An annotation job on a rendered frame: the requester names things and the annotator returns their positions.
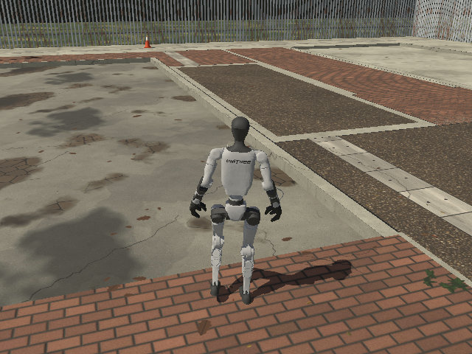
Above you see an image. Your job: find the left robot hand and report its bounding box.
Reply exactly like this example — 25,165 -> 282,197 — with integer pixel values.
190,201 -> 207,218

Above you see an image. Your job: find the right robot foot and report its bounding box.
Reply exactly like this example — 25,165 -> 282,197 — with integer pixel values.
239,285 -> 251,305

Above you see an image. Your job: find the right robot hand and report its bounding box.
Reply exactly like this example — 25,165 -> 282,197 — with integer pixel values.
265,205 -> 282,222

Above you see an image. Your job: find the right robot forearm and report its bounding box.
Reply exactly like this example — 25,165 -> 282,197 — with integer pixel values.
266,180 -> 280,208

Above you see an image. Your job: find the left robot forearm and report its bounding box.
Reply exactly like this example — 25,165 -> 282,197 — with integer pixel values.
192,176 -> 208,204

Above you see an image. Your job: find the right robot upper arm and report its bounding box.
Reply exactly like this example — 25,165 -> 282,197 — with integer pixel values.
254,150 -> 274,191

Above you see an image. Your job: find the robot head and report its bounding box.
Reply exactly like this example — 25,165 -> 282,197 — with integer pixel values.
226,117 -> 251,153

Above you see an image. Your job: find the left robot upper arm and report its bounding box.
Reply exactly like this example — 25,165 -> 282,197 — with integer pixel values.
201,147 -> 223,188

